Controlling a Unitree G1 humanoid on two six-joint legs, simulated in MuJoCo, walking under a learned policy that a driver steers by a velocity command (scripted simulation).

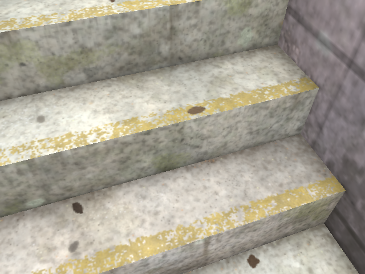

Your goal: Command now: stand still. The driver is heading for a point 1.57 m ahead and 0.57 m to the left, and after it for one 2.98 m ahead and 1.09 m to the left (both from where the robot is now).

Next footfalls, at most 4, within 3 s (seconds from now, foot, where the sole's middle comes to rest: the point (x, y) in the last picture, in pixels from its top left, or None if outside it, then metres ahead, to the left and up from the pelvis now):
none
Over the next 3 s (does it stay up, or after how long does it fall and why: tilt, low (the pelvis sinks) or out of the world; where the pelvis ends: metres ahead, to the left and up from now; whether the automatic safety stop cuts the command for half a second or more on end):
stays up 0.00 0.00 0.01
